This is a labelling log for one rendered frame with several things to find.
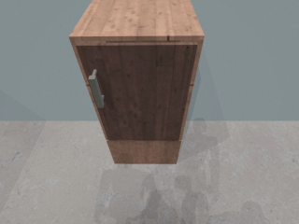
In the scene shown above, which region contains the cupboard door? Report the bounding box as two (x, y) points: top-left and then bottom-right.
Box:
(76, 42), (198, 141)

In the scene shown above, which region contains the handle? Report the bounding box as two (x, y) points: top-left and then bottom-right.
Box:
(88, 69), (105, 108)

